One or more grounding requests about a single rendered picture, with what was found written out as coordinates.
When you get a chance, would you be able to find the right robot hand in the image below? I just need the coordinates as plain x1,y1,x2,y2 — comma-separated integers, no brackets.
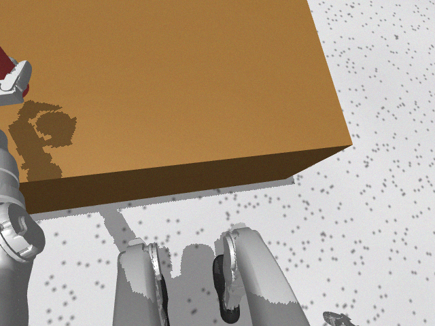
323,312,359,326

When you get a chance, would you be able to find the right robot foot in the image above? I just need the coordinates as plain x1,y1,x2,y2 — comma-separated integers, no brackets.
213,255,240,324

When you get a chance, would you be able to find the left robot arm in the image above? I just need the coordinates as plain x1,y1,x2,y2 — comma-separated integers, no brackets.
0,130,46,326

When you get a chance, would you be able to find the left robot hand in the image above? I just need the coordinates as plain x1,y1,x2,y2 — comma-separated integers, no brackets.
0,56,32,106

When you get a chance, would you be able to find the can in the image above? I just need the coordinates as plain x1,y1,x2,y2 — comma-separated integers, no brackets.
0,47,29,98

